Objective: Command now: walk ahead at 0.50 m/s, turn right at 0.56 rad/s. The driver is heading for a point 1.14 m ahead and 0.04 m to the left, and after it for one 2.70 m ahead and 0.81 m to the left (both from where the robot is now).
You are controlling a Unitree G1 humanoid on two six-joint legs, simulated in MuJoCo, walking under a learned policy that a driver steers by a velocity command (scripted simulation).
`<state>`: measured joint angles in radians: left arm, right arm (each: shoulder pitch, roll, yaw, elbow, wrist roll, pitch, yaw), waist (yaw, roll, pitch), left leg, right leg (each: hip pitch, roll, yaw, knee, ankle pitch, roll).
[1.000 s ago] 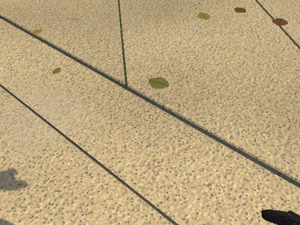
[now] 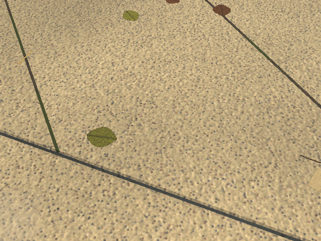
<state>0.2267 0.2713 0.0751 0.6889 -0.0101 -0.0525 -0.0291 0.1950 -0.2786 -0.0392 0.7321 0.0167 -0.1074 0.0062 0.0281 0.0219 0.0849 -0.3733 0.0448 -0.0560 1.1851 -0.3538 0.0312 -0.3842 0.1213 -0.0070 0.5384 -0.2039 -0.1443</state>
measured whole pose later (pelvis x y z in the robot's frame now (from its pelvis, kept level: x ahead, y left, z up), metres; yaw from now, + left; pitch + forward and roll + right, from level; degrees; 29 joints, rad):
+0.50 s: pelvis +0.27 +0.07 +0.02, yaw -8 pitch +1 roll +0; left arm 0.23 0.28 0.06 0.67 -0.01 -0.06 0.00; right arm 0.36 -0.24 -0.04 0.82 -0.01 -0.10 0.02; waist -0.05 -0.05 0.00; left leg -0.22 -0.03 0.02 0.39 -0.19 0.05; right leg -0.60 -0.06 0.03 1.13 -0.24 -0.03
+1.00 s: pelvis +0.51 -0.01 +0.04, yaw -7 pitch +2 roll -2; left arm 0.26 0.25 0.06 0.75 0.00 -0.04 -0.02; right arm 0.20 -0.31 -0.03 0.80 0.02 -0.03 0.01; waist 0.01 0.05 0.00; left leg -0.53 0.09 -0.02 1.06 -0.39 -0.04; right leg -0.24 0.05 -0.03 0.35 -0.56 -0.13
